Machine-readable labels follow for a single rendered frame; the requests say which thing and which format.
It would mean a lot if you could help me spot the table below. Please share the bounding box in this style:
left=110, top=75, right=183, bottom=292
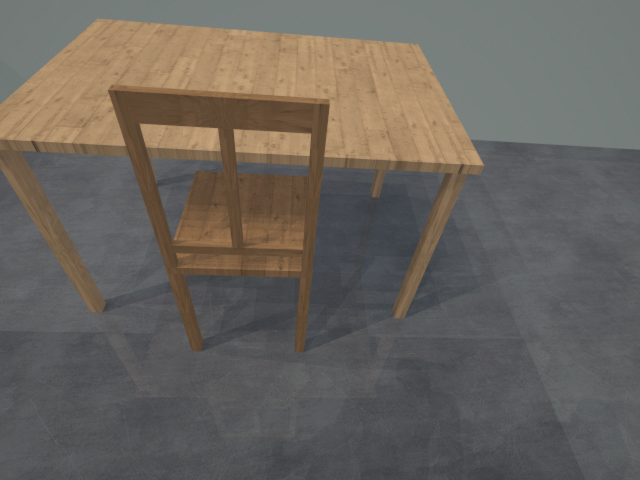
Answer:
left=0, top=19, right=484, bottom=318

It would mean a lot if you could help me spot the chair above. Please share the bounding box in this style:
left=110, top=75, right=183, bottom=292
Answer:
left=108, top=85, right=330, bottom=352

